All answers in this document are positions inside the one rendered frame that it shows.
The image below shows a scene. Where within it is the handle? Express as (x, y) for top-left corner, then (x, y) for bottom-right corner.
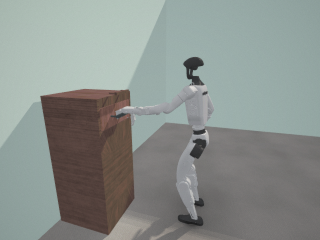
(114, 89), (129, 96)
(110, 112), (128, 119)

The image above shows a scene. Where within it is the robot right foot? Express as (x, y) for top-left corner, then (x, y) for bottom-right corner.
(194, 197), (204, 207)

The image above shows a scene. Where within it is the robot left upper arm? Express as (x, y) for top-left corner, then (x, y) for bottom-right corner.
(163, 85), (198, 114)

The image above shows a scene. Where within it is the robot right upper arm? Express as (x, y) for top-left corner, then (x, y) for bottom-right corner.
(205, 85), (214, 115)

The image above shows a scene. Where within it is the robot left forearm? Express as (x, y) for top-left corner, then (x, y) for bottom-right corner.
(133, 102), (170, 116)

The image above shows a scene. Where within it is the cabinet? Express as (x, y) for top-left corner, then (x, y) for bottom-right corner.
(40, 89), (135, 235)

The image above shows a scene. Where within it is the robot left hand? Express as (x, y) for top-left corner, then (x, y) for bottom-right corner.
(115, 106), (136, 126)

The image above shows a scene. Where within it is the drawer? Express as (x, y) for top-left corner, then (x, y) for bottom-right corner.
(99, 99), (130, 132)

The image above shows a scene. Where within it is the left robot thigh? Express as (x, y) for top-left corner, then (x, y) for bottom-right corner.
(176, 140), (204, 188)

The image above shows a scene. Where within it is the robot right forearm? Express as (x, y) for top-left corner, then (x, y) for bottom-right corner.
(203, 113), (212, 126)

